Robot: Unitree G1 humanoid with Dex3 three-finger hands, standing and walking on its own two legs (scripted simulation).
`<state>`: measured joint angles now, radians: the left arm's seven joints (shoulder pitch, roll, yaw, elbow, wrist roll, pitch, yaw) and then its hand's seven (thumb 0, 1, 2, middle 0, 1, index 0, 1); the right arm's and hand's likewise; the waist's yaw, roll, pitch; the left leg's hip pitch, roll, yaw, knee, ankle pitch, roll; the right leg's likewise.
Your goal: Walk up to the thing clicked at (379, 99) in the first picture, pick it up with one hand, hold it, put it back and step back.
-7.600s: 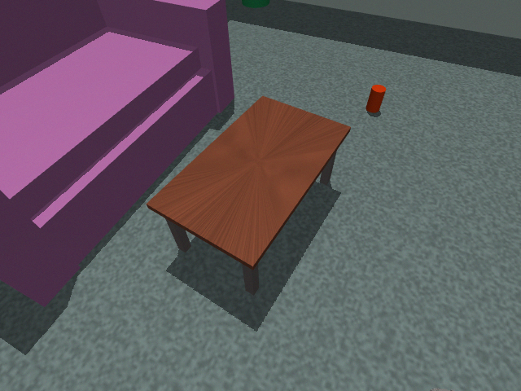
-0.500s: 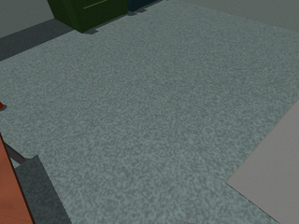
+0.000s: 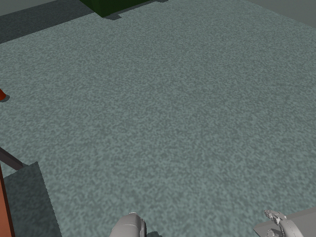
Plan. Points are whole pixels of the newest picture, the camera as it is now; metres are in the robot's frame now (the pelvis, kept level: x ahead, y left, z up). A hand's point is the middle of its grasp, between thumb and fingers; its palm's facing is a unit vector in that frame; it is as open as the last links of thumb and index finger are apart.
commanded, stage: walk up
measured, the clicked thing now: out of the picture +1.16 +1.36 -0.67
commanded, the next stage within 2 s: none
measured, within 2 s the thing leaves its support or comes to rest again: neither
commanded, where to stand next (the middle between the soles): +0.72 +0.03 m, yaw +0 degrees
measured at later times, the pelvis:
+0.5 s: pelvis +0.22 -0.03 +0.01, yaw -1 degrees
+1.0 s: pelvis +0.41 +0.02 +0.02, yaw -1 degrees
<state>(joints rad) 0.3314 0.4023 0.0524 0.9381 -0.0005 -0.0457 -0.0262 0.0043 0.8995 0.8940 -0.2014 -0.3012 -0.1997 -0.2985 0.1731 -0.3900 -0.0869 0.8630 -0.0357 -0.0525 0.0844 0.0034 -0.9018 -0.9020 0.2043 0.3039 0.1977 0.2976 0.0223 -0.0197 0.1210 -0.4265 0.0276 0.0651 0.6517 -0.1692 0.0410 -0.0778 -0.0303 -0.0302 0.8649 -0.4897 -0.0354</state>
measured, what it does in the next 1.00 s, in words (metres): walks ahead: right foot, then left foot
